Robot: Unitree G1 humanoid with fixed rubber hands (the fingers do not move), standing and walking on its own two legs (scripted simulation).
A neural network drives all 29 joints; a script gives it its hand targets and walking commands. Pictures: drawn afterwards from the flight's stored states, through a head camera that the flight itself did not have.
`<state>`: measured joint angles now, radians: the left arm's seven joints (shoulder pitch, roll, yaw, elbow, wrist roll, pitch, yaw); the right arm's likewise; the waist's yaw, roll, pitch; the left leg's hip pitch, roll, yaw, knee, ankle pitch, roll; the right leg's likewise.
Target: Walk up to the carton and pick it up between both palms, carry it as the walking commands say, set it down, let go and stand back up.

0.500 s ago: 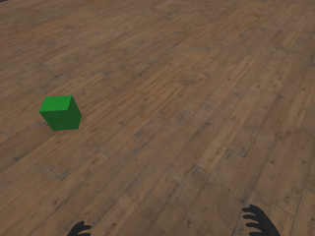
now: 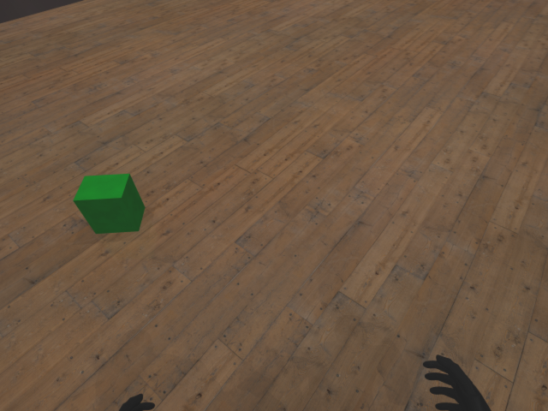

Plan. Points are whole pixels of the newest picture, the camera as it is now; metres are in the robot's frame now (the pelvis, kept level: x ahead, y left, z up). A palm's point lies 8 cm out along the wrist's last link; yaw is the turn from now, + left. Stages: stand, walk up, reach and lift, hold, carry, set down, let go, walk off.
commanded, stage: stand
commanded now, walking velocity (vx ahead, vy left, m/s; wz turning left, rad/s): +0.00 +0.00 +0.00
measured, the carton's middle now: (112, 204) +1.09 +0.76 -0.63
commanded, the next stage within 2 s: walk up in 1.06 s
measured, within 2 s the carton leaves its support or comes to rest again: neither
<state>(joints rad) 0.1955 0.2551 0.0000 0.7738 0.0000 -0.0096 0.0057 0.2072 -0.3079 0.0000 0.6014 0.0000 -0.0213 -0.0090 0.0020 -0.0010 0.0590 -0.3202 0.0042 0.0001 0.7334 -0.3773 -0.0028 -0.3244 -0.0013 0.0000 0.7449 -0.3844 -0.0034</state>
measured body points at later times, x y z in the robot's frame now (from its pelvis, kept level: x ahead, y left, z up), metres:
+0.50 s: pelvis -0.02 +0.00 +0.00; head -0.02 +0.00 +0.45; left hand +0.09 +0.26 -0.12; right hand +0.14 -0.27 -0.08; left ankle +0.01 +0.12 -0.71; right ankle +0.01 -0.12 -0.71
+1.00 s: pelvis -0.02 +0.00 +0.00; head -0.01 +0.00 +0.45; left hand +0.08 +0.27 -0.12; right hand +0.13 -0.27 -0.09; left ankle +0.01 +0.12 -0.71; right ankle +0.01 -0.12 -0.71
